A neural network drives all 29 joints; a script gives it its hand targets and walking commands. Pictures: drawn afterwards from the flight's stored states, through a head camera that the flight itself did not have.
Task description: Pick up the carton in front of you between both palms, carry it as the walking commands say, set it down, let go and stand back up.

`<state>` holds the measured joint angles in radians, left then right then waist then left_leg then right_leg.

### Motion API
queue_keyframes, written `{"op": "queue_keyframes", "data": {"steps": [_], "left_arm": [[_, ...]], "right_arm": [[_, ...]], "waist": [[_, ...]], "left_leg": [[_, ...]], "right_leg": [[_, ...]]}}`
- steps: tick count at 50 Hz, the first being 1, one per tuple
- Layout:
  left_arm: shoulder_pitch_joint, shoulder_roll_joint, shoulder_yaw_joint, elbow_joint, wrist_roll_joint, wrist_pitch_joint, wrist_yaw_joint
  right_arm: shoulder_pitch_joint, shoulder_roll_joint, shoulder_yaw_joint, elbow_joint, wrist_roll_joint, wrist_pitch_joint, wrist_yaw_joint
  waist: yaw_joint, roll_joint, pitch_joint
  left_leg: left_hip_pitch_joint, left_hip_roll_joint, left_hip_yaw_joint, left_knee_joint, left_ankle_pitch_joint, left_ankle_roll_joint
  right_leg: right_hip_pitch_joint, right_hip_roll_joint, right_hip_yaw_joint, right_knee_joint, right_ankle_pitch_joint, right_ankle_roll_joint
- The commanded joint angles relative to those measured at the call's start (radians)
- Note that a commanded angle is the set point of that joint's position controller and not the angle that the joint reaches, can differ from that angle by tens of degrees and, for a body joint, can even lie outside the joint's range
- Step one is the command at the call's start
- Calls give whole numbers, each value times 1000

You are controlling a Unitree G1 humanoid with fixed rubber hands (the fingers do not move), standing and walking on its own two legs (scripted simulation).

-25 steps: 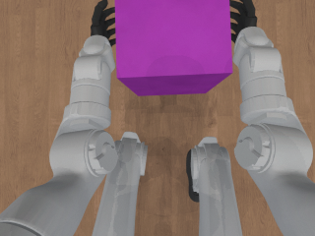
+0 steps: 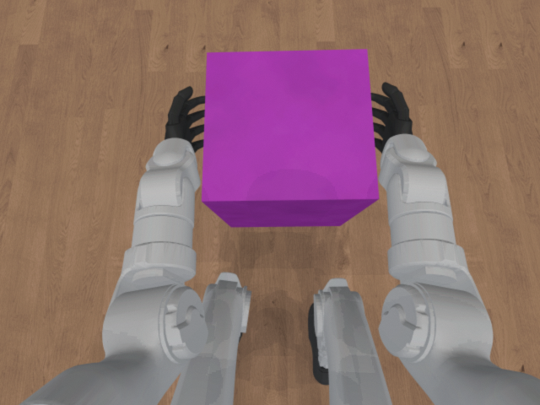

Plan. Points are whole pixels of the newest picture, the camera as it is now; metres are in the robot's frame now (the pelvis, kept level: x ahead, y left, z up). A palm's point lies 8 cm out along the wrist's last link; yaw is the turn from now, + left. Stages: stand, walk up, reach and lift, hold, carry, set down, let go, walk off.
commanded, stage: reach and lift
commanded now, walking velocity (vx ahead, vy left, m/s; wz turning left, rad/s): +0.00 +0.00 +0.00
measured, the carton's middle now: (285, 155) +0.48 +0.01 -0.11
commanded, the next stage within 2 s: hold in 1.96 s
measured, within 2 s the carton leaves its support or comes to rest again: neither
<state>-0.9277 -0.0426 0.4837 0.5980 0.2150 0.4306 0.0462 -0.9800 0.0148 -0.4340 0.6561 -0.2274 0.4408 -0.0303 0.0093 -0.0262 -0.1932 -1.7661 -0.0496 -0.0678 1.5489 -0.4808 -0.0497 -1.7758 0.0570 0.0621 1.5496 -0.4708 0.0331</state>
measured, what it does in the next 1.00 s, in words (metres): rises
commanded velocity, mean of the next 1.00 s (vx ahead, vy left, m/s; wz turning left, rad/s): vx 0.00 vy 0.00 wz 0.00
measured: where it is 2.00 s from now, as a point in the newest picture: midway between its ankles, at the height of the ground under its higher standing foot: (274, 354)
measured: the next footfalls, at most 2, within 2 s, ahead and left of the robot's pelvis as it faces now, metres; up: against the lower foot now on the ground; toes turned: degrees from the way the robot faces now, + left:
none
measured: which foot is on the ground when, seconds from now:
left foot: down 0.00-1.00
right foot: down 0.00-1.00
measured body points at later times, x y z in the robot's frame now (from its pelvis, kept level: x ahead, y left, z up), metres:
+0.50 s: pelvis +0.05 +0.00 +0.14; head +0.16 +0.01 +0.57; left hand +0.43 +0.16 +0.10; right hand +0.43 -0.14 +0.11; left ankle +0.09 +0.13 -0.52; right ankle +0.09 -0.13 -0.52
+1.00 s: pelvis +0.08 +0.01 +0.21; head +0.04 +0.01 +0.66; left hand +0.38 +0.16 +0.23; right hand +0.38 -0.15 +0.24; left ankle +0.09 +0.13 -0.52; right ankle +0.09 -0.13 -0.52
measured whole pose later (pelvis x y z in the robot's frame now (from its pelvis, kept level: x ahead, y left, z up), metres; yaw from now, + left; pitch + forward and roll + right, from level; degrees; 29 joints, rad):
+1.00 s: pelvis +0.08 +0.01 +0.21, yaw +0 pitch -2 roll +0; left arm -0.28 -0.16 0.28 0.40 0.27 0.58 0.00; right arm -0.29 0.16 -0.28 0.40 -0.26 0.59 0.00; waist -0.01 -0.01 -0.06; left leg -0.22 -0.02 -0.08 0.50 -0.24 -0.01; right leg -0.22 0.01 0.07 0.49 -0.24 0.02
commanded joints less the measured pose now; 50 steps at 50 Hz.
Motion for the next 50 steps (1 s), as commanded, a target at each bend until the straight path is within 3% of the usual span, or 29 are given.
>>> {"op": "queue_keyframes", "data": {"steps": [1, 2, 3, 4, 5, 8, 9, 10, 11, 12, 13, 14, 15, 18, 19, 20, 24, 27, 29, 30, 31, 33, 35, 37, 38, 40, 42, 45, 50], "left_arm": [[-628, -1069, -573, 68, -159, -16, -281], [-611, -1089, -581, 75, -170, -19, -280], [-602, -1078, -581, 63, -172, -29, -277], [-588, -1075, -586, 69, -161, -29, -277], [-554, -1084, -550, 96, -151, -33, -281], [-500, -1099, -554, 88, -137, -41, -283], [-465, -1108, -561, 88, -127, -45, -283], [-469, -1108, -562, 91, -135, -47, -286], [-425, -1098, -564, 88, -126, -49, -285], [-425, -1128, -587, 60, -131, -49, -284], [-387, -1118, -588, 45, -133, -55, -285], [-376, -1120, -592, 69, -128, -51, -285], [-356, -1129, -587, 66, -127, -54, -285], [-294, -1116, -605, 37, -121, -57, -287], [-284, -1138, -606, 47, -119, -57, -285], [-271, -1126, -637, 9, -130, -60, -286], [-168, -1126, -676, -6, -135, -56, -289], [-102, -1123, -685, -19, -126, -44, -287], [-71, -1133, -716, -46, -144, -40, -283], [-52, -1123, -703, -38, -128, -35, -281], [-11, -1130, -705, -37, -125, -31, -280], [14, -1126, -723, -65, -127, -13, -277], [64, -1133, -771, -102, -153, 6, -274], [71, -1129, -768, -104, -155, 26, -278], [115, -1137, -774, -109, -152, 42, -278], [134, -1122, -790, -145, -158, 64, -277], [164, -1127, -794, -158, -161, 90, -279], [182, -1092, -793, -192, -158, 119, -283], [164, -1079, -732, -177, -138, 155, -282]], "right_arm": [[-565, 1126, 518, 50, 168, -30, 259], [-526, 1112, 501, 68, 155, -37, 257], [-520, 1118, 509, 83, 159, -35, 255], [-487, 1124, 503, 76, 151, -45, 251], [-522, 1100, 518, 44, 153, -51, 251], [-424, 1114, 507, 65, 128, -56, 246], [-432, 1144, 519, 31, 135, -66, 246], [-407, 1119, 524, 41, 134, -68, 249], [-374, 1137, 526, 60, 128, -64, 251], [-347, 1122, 513, 38, 118, -72, 253], [-340, 1136, 538, 32, 137, -71, 255], [-311, 1146, 534, 40, 126, -72, 255], [-286, 1130, 549, 40, 127, -69, 257], [-262, 1157, 584, -11, 132, -72, 257], [-232, 1154, 581, -8, 125, -73, 258], [-196, 1180, 603, -10, 142, -74, 259], [-103, 1173, 629, -44, 133, -67, 259], [-34, 1144, 642, -65, 133, -53, 263], [-11, 1164, 677, -99, 151, -50, 266], [-16, 1154, 677, -109, 157, -48, 264], [11, 1156, 664, -94, 143, -37, 266], [68, 1172, 708, -117, 158, -21, 268], [129, 1162, 723, -141, 169, -3, 269], [164, 1153, 711, -146, 159, 17, 271], [175, 1132, 729, -183, 170, 27, 272], [203, 1123, 748, -211, 173, 55, 269], [190, 1126, 756, -255, 194, 78, 266], [237, 1111, 734, -252, 180, 107, 268], [211, 1081, 678, -237, 154, 148, 275]], "waist": [[34, 7, -922], [-1, 25, -907], [20, -5, -885], [4, 18, -851], [22, 5, -828], [-5, 21, -782], [17, 10, -780], [2, 28, -770], [10, 3, -751], [-24, 46, -745], [25, 32, -754], [-17, 20, -716], [4, 28, -678], [7, 9, -666], [-11, 22, -649], [3, 23, -665], [-15, 9, -596], [-12, 43, -524], [-31, 16, -512], [-9, 45, -485], [-20, 27, -467], [5, 33, -450], [-19, 29, -408], [-32, 25, -332], [-16, 56, -304], [-24, 35, -261], [-6, 34, -207], [-25, 25, -99], [-13, 38, 32]], "left_leg": [[576, -126, 125, -226, 200, 25], [585, -124, 116, -235, 203, 19], [635, -122, 108, -259, 219, 26], [606, -123, 104, -273, 211, 21], [633, -124, 101, -295, 211, 29], [695, -119, 85, -354, 194, 30], [724, -120, 78, -372, 215, 35], [715, -116, 78, -381, 218, 31], [771, -111, 69, -413, 222, 37], [793, -113, 55, -425, 237, 31], [841, -110, 58, -451, 268, 36], [839, -108, 46, -463, 234, 37], [863, -103, 54, -487, 226, 40], [928, -101, 35, -545, 276, 49], [940, -97, 36, -557, 272, 49], [971, -101, 35, -572, 283, 47], [1072, -90, 14, -665, 350, 50], [1145, -80, 1, -731, 359, 48], [1242, -74, -11, -779, 413, 50], [1257, -76, -13, -799, 429, 52], [1284, -68, -21, -825, 425, 55], [1342, -68, -17, -866, 461, 53], [1382, -66, -21, -901, 489, 49], [1436, -54, -26, -949, 484, 51], [1465, -52, -30, -969, 498, 47], [1497, -48, -31, -1007, 492, 44], [1527, -44, -28, -1058, 486, 48], [1592, -32, -27, -1108, 429, 50], [1590, -29, -19, -1165, 318, 53]], "right_leg": [[605, 118, -105, -213, 201, 0], [639, 114, -92, -237, 210, -7], [640, 119, -90, -253, 210, -4], [673, 116, -85, -265, 213, -12], [663, 112, -87, -290, 197, -9], [729, 111, -72, -348, 192, -19], [771, 110, -60, -371, 211, -12], [812, 101, -50, -387, 230, -23], [787, 107, -64, -399, 220, -14], [820, 104, -54, -412, 237, -27], [844, 106, -50, -435, 250, -21], [877, 100, -45, -459, 224, -25], [875, 96, -42, -484, 216, -26], [968, 92, -26, -539, 259, -27], [1014, 86, -13, -566, 278, -29], [1046, 87, -10, -582, 281, -30], [1138, 81, -3, -665, 358, -31], [1221, 66, 10, -729, 371, -38], [1262, 71, 0, -773, 413, -34], [1299, 65, 13, -793, 427, -37], [1322, 66, 11, -815, 419, -34], [1382, 63, 19, -859, 465, -32], [1449, 56, 22, -896, 488, -34], [1448, 55, 17, -942, 467, -36], [1473, 49, 15, -960, 467, -39], [1538, 40, 18, -998, 486, -37], [1597, 39, 18, -1042, 483, -33], [1606, 29, 20, -1107, 403, -42], [1630, 20, 14, -1164, 311, -48]]}}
